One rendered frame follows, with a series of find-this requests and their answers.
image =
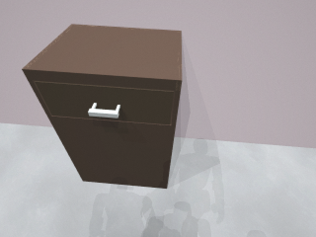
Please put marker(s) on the drawer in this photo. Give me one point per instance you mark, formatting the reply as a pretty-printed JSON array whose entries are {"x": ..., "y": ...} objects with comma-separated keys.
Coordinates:
[{"x": 136, "y": 104}]

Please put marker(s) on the handle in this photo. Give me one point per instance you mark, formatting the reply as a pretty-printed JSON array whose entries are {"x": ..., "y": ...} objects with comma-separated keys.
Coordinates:
[{"x": 93, "y": 112}]

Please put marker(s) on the cabinet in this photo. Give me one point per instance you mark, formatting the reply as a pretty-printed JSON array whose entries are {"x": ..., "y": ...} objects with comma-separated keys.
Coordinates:
[{"x": 107, "y": 151}]

